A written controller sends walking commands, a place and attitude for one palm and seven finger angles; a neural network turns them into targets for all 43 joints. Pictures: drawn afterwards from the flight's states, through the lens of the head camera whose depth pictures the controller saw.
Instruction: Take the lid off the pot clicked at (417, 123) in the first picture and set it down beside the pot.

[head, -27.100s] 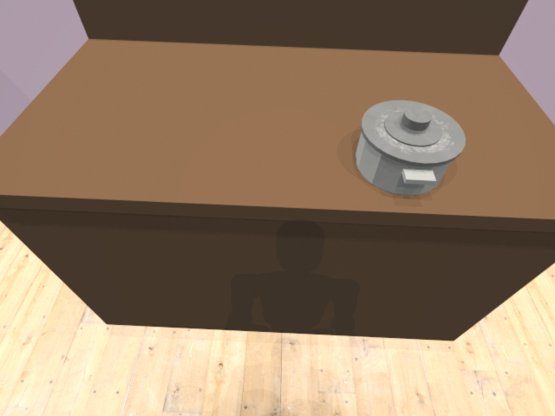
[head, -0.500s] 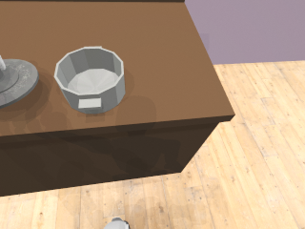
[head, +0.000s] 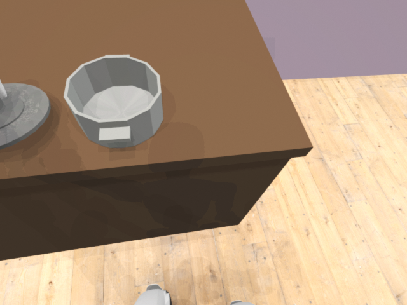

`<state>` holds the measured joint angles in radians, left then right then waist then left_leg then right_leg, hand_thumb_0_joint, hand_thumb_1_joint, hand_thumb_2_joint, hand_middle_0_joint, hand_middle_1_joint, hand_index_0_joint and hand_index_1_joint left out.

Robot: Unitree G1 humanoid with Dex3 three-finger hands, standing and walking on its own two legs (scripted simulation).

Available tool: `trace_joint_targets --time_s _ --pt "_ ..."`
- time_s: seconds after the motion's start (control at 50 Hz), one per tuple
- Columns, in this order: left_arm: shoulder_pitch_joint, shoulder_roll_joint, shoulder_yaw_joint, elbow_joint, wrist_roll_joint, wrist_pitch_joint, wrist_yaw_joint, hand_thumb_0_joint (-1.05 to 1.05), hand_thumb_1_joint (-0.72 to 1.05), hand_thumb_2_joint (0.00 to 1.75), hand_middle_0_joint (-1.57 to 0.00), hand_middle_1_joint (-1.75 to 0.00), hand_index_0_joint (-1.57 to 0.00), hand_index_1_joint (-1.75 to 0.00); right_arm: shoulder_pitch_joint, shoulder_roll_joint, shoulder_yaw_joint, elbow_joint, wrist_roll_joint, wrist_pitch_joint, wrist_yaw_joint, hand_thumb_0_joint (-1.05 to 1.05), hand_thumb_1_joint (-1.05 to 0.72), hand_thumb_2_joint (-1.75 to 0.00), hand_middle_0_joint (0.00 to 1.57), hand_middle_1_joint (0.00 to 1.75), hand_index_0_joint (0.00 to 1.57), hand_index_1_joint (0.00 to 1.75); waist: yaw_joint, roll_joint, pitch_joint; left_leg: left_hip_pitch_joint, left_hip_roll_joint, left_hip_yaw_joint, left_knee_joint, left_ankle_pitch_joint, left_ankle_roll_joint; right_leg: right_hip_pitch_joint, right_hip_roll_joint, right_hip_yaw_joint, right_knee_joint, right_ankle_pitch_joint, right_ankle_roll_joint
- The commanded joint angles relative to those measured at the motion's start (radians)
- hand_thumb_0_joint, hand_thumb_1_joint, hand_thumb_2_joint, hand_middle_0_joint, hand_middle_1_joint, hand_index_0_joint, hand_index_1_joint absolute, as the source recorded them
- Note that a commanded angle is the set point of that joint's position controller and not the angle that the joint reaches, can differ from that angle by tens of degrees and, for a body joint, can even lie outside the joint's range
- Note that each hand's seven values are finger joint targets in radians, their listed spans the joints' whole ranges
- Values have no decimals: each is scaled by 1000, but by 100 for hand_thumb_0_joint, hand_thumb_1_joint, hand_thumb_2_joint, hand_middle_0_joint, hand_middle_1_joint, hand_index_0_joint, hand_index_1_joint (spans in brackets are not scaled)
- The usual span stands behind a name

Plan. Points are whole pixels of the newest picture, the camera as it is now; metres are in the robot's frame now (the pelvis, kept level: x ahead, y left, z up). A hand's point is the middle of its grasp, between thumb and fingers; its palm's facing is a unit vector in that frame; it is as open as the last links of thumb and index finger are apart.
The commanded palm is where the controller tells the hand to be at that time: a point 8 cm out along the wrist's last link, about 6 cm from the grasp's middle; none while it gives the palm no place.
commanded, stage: lower the lid onto the table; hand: left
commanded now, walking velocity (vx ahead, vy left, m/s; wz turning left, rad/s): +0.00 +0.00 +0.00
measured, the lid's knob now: out of the picture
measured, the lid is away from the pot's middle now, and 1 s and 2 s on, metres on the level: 0.23 0.24 0.24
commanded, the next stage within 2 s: open the fingers wide in 0.30 s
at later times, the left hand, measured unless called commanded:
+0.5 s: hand out of the picture +0.44 +0.36 +0.09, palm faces -0.43 -0.16 -0.89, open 8.3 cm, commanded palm +0.47 +0.36 +0.16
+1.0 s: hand out of the picture +0.42 +0.37 +0.10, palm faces -0.40 -0.15 -0.91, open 8.6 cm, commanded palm +0.46 +0.37 +0.16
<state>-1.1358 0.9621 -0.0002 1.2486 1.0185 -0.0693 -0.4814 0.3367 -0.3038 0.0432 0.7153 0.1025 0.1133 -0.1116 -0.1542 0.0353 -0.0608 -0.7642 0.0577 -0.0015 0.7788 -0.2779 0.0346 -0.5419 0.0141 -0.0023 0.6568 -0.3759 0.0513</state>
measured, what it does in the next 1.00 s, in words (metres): stands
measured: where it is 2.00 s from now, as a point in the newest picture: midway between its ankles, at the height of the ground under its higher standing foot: outside the picture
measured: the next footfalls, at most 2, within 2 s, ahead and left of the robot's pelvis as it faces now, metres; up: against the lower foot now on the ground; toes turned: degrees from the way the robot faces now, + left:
none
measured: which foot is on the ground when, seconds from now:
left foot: down 0.00-1.00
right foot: down 0.00-1.00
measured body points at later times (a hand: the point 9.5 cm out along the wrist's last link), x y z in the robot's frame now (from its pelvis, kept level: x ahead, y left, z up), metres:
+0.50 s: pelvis -0.01 +0.00 -0.01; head +0.09 +0.02 +0.43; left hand +0.46 +0.37 +0.15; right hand +0.00 -0.29 -0.11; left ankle +0.05 +0.09 -0.71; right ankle -0.04 -0.17 -0.71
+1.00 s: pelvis -0.02 +0.00 +0.00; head +0.07 +0.03 +0.44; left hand +0.43 +0.38 +0.16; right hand +0.03 -0.29 -0.11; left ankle +0.05 +0.09 -0.71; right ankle -0.04 -0.17 -0.71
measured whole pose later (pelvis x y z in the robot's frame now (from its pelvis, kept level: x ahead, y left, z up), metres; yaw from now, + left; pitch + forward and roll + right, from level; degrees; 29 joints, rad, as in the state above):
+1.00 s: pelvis -0.02 +0.00 +0.00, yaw +1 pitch +13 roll -5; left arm -0.98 0.92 0.03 1.09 0.98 -0.15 -0.40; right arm 0.29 -0.30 0.03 0.70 0.10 0.14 -0.12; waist -0.11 0.03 -0.06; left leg -0.77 0.05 -0.03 0.80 -0.26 0.03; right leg -0.55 0.01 -0.03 0.70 -0.38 0.04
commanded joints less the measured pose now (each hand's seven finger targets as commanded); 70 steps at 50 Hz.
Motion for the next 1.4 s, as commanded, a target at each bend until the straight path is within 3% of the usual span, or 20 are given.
trace_joint_targets --time_s 0.0,0.12,0.2,0.24,0.3,0.36,0.38,0.4,0.44,0.52,0.6,0.66,0.7,0.9,0.94,1.0,1.04,1.2,1.28,1.38 --pt "-534 382 79 -267 -4 -5 58 0 63 100 -93 -113 -72 -106 124 -204 -73 -42 -13 -10 -21 0 -90 -90 20 30 20 30 2 240 -497 645 -34 -20 -34 357 27 -143 81 -67 -71 239 -61" --pt "-495 342 54 -221 -9 -7 61 0 63 100 -93 -113 -72 -106 125 -203 -70 -40 -11 -8 -23 0 -90 -90 20 30 20 30 -5 221 -439 604 -35 -30 -33 298 25 -180 82 -74 -67 201 -67" --pt "-535 359 65 -287 -8 -16 69 0 63 100 -93 -113 -72 -106 130 -204 -73 -38 -15 -8 -27 0 -90 -90 20 30 20 30 -4 270 -504 649 -29 -33 -23 342 23 -186 80 -68 -57 208 -65" --pt "-506 305 34 -254 -15 -16 66 0 63 100 -93 -113 -72 -106 129 -202 -73 -34 -14 -12 -26 0 -90 -90 20 30 20 30 -12 244 -445 627 -26 -42 -34 286 22 -217 83 -78 -64 176 -68" --pt "-496 373 81 -253 -11 -26 74 0 63 100 -93 -113 -72 -106 131 -202 -70 -36 -16 -12 -33 0 -90 -90 20 30 20 30 -6 220 -491 605 -33 -32 -20 283 26 -178 82 -69 -50 194 -64" --pt "-499 343 56 -260 -9 -29 77 0 63 100 -93 -113 -72 -106 127 -200 -69 -35 -14 -15 -31 0 -90 -90 20 30 20 30 -8 254 -462 591 -35 -30 -21 265 23 -198 83 -72 -49 186 -70" --pt "-280 329 138 -405 -31 -49 76 0 63 100 -93 -113 -72 -106 99 -174 -80 -105 -8 -15 -8 0 -90 -90 20 30 20 30 93 289 -570 685 -42 -43 -25 465 15 -144 84 -92 -20 224 -85" --pt "-242 379 213 -468 -7 -79 103 0 62 98 -92 -112 -71 -106 101 -183 -92 -95 -32 5 -4 0 -90 -90 20 30 20 30 73 281 -593 711 -27 -47 -3 523 9 -182 85 -84 -21 229 -84" --pt "-269 351 198 -420 -15 -90 110 0 60 95 -88 -112 -69 -106 79 -185 -91 -89 -27 31 -1 0 -90 -90 20 30 20 30 38 218 -475 617 -33 -43 -15 399 20 -200 84 -81 -42 194 -74" --pt "-306 379 194 -403 -6 -88 132 0 54 89 -82 -110 -64 -105 74 -189 -88 -87 -20 45 -6 0 -90 -90 20 30 20 30 31 221 -435 588 -41 -43 -37 265 22 -204 80 -79 -54 139 -81" --pt "-332 408 220 -480 -14 -101 148 0 48 85 -76 -108 -60 -103 71 -183 -86 -89 -25 31 -14 0 -90 -90 20 30 20 30 41 270 -522 672 -37 -48 -36 315 22 -180 77 -74 -56 160 -79" --pt "-336 336 152 -400 -37 -82 138 0 43 82 -71 -106 -58 -102 61 -189 -83 -80 -15 27 -17 0 -90 -90 20 30 20 30 13 172 -421 577 -45 -38 -57 171 30 -174 74 -75 -78 130 -74" --pt "-356 304 112 -407 -38 -84 134 0 40 81 -68 -105 -56 -101 58 -187 -80 -73 -16 17 -24 0 -90 -90 20 30 20 30 10 204 -415 603 -40 -40 -63 149 28 -196 72 -74 -77 106 -75" --pt "-329 298 109 -402 -49 -93 122 0 24 71 -53 -99 -46 -97 49 -186 -78 -64 -15 5 -31 0 -90 -90 20 30 20 30 21 227 -429 613 -44 -32 -52 212 25 -182 71 -72 -70 146 -77" --pt "-278 282 99 -312 -48 -75 117 0 21 70 -51 -97 -44 -95 47 -188 -75 -66 -9 13 -26 0 -90 -90 20 30 20 30 15 138 -356 532 -50 -28 -58 146 29 -178 72 -74 -77 124 -77" --pt "-282 282 84 -303 -31 -66 113 0 15 69 -47 -94 -42 -93 47 -189 -75 -67 -10 23 -19 0 -90 -90 20 30 20 30 25 171 -367 528 -52 -18 -55 160 25 -176 71 -71 -62 130 -80" --pt "-273 274 73 -278 -31 -63 103 0 11 69 -44 -92 -41 -91 51 -189 -77 -68 -6 28 -17 0 -90 -90 20 30 20 30 16 123 -349 501 -53 -17 -50 142 29 -175 73 -70 -65 128 -77" --pt "-296 363 149 -328 -23 -83 101 0 -2 66 -35 -85 -35 -85 70 -189 -80 -70 -12 42 -17 0 -90 -90 20 30 20 30 33 193 -453 565 -49 -23 -26 262 26 -169 79 -69 -40 176 -77" --pt "-280 295 106 -339 -35 -88 93 0 -2 67 -36 -85 -36 -85 68 -186 -79 -76 -8 43 -12 0 -90 -90 20 30 20 30 32 166 -406 570 -43 -29 -35 259 28 -201 83 -82 -37 149 -81" --pt "-270 346 153 -358 -34 -98 96 0 -3 68 -36 -84 -36 -84 78 -186 -80 -79 -10 48 -11 0 -90 -90 20 30 20 30 43 169 -457 592 -44 -30 -24 310 29 -181 85 -80 -30 174 -80"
